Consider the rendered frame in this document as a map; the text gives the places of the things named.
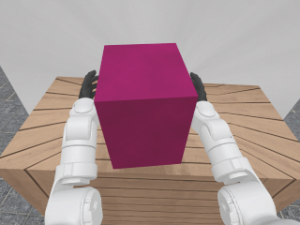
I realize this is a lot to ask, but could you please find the robot left hand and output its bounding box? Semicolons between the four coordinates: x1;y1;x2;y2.
78;70;98;100

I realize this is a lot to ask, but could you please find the robot left upper arm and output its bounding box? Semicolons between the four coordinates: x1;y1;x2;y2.
45;187;103;225

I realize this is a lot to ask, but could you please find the right robot forearm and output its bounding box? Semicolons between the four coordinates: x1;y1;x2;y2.
191;100;277;214

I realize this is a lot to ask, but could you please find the left robot forearm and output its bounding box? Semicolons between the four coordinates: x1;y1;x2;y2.
44;97;99;225

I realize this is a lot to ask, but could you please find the carton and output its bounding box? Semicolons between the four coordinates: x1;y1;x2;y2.
94;43;199;170

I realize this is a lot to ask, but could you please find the robot right hand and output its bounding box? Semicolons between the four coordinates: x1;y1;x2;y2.
189;72;207;102

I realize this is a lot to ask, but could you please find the pedestal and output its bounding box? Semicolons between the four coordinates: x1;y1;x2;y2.
0;76;300;225

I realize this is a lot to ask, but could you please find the robot right upper arm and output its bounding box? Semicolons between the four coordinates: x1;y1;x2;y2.
217;180;300;225

